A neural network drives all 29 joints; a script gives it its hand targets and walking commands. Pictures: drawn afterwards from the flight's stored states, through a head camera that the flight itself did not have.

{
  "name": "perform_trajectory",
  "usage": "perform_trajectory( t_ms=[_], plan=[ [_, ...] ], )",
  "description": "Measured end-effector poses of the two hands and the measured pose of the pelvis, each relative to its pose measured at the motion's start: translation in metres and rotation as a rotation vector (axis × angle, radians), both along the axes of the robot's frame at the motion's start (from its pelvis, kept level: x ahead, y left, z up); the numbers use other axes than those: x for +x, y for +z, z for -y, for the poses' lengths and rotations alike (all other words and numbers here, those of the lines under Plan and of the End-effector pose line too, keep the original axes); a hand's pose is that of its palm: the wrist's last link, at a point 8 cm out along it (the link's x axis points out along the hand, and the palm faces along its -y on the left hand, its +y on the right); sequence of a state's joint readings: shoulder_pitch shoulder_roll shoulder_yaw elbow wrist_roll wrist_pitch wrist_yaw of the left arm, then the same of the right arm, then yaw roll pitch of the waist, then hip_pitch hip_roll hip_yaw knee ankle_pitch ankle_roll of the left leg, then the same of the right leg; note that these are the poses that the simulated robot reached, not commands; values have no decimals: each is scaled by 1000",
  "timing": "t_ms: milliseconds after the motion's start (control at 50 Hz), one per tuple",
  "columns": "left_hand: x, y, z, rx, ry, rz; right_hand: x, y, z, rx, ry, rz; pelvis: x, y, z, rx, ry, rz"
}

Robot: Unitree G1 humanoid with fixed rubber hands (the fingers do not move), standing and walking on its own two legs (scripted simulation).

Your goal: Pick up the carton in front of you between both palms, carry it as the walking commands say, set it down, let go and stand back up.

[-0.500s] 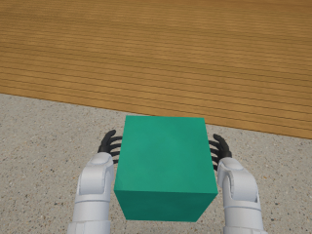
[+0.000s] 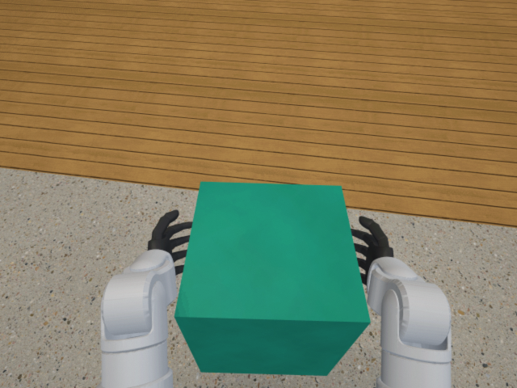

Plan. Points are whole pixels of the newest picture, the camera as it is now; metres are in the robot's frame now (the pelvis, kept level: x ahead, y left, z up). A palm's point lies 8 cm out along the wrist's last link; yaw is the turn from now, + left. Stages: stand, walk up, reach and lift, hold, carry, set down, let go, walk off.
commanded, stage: carry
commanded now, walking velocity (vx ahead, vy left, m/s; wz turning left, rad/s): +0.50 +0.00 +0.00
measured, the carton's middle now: (267, 284) +0.28 +0.01 +0.01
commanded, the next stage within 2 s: none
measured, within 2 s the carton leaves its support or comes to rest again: neither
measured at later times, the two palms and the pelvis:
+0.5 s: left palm (205, 141) +0.56 +0.14 +0.07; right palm (345, 135) +0.60 -0.16 +0.06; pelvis +0.33 -0.05 +0.01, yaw +5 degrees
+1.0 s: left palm (211, 53) +0.94 +0.17 +0.08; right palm (317, 54) +0.94 -0.13 +0.09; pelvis +0.67 +0.02 +0.01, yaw +0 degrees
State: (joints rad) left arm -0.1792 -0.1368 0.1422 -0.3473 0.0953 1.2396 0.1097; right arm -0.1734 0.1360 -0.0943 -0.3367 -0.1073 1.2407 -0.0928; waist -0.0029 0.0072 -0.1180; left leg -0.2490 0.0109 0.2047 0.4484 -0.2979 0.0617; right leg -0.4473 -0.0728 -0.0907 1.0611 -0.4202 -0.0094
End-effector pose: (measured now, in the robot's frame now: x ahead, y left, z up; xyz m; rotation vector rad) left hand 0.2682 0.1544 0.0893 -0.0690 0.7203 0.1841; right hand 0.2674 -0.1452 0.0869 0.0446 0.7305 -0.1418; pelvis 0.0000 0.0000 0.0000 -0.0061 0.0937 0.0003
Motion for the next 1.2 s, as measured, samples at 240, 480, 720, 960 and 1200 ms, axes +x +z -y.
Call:
perform_trajectory(
  t_ms=[240, 480, 720, 960, 1200],
  plan=[
    [163, -17, 21, 22, -13, 21, 166, -15, 22, 3, 4, 21, 167, -16, 23, -21, 43, 28],
    [283, -24, 18, 38, 105, -85, 322, -28, 16, 0, 141, -81, 314, 7, 47, 34, 85, 14],
    [474, 0, 7, 33, 23, 73, 487, -3, 7, 4, 48, 75, 491, -8, 16, 30, 51, 30],
    [651, -12, -14, -1, -42, -35, 643, -6, -14, -18, -28, -36, 647, 5, -21, -9, 3, 27],
    [825, 32, -12, -3, 41, 153, 838, 35, -12, 21, 21, 151, 818, -3, -1, -1, 36, 30]
  ],
)
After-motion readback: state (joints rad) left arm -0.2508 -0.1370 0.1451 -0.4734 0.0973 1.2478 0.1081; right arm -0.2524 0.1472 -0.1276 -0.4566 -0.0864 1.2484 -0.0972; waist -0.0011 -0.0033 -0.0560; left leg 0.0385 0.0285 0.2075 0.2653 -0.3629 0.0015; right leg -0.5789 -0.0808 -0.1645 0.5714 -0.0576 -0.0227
